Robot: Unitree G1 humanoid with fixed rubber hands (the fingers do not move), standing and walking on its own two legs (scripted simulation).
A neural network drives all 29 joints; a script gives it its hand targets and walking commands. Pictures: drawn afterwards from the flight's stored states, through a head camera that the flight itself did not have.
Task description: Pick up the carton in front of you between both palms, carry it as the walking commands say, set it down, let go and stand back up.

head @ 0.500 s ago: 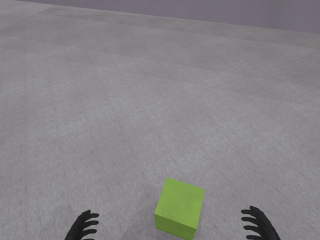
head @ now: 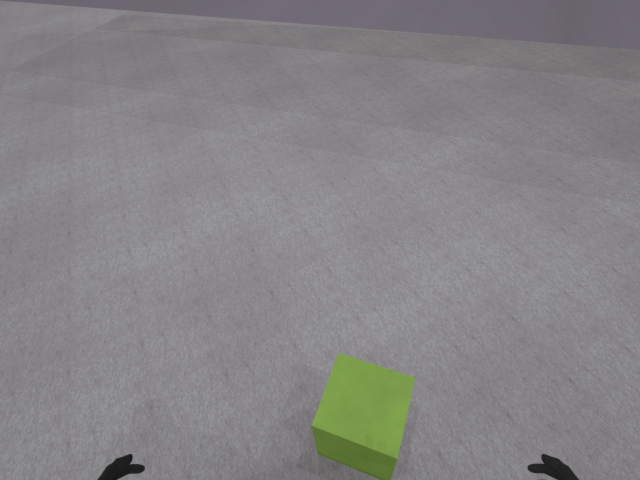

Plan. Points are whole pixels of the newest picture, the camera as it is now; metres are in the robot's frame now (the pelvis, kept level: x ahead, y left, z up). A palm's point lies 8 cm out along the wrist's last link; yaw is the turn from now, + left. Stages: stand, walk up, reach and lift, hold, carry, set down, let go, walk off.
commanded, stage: stand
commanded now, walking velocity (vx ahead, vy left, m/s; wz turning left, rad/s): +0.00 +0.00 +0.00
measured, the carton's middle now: (363, 417) +0.43 -0.05 -0.64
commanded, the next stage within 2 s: none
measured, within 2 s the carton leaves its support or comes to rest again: neither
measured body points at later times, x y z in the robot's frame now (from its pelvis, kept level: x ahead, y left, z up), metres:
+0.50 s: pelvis +0.01 -0.01 +0.01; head +0.01 -0.02 +0.45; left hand +0.12 +0.30 -0.09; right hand +0.14 -0.30 -0.11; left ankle -0.04 +0.13 -0.73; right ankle -0.01 -0.10 -0.73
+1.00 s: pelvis -0.01 +0.00 +0.01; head -0.01 -0.01 +0.46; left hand +0.09 +0.31 -0.10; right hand +0.10 -0.30 -0.11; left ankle -0.04 +0.13 -0.73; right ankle -0.01 -0.10 -0.73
